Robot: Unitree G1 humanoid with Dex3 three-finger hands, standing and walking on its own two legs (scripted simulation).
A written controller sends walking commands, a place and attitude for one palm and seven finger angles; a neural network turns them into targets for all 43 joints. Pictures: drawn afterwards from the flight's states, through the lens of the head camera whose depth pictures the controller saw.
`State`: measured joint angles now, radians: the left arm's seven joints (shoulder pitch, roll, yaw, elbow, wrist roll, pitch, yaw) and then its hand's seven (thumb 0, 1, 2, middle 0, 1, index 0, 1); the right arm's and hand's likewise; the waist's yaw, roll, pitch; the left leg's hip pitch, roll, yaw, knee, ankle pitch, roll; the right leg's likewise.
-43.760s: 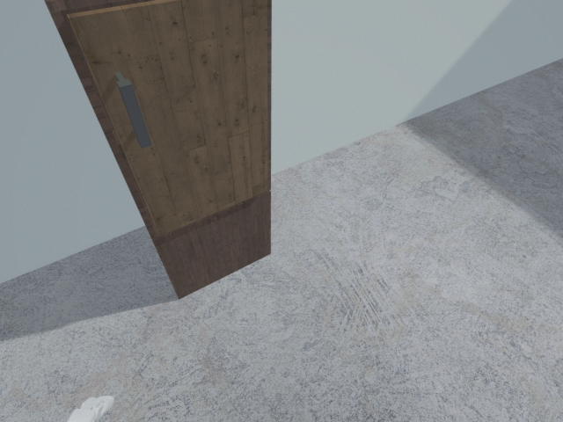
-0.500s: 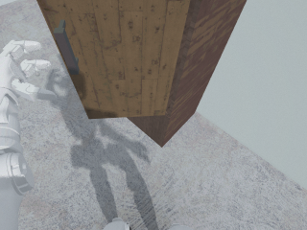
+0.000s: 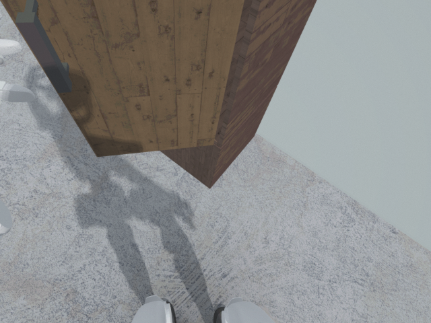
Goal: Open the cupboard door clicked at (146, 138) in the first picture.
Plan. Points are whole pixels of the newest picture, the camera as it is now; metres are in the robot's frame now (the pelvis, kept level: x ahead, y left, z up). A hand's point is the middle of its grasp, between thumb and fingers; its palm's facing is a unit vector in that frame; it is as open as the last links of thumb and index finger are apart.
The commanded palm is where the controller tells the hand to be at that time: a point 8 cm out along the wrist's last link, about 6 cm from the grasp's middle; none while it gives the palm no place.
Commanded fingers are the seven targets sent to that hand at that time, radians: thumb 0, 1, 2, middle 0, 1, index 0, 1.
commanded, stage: move the hooked fingers beside the handle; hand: left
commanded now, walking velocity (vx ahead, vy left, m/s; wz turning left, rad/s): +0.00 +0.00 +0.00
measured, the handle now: (49, 48) +0.57 +0.23 +0.12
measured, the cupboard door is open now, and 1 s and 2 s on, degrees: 48 48 48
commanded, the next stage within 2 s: slide the fingers in behind the handle in 1.54 s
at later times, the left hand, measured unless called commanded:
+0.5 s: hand out of the picture +0.50 +0.29 +0.12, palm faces +0.06 -1.00 +0.00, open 14.0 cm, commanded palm +0.49 +0.33 +0.12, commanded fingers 0.00 -0.50 0.30 -0.30 -1.20 -0.30 -1.20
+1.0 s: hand out of the picture +0.51 +0.29 +0.13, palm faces +0.09 -1.00 +0.00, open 14.0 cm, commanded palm +0.49 +0.33 +0.11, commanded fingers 0.00 -0.50 0.30 -0.30 -1.20 -0.30 -1.20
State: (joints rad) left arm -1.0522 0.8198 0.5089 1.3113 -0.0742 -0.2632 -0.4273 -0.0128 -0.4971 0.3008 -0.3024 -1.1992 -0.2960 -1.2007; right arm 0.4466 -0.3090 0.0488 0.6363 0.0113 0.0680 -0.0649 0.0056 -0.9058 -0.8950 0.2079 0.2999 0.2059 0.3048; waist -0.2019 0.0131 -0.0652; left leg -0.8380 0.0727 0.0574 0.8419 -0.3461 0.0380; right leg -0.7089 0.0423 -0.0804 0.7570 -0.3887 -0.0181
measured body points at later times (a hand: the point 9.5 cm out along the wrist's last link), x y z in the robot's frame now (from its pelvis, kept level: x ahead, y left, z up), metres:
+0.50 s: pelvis +0.01 +0.01 +0.00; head +0.12 +0.04 +0.44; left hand +0.49 +0.34 +0.12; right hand +0.01 -0.27 -0.10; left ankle +0.02 +0.09 -0.70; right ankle -0.02 -0.11 -0.70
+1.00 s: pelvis -0.01 +0.00 -0.01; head +0.12 +0.03 +0.42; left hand +0.50 +0.34 +0.13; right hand -0.04 -0.28 -0.10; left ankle +0.02 +0.09 -0.70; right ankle -0.02 -0.11 -0.70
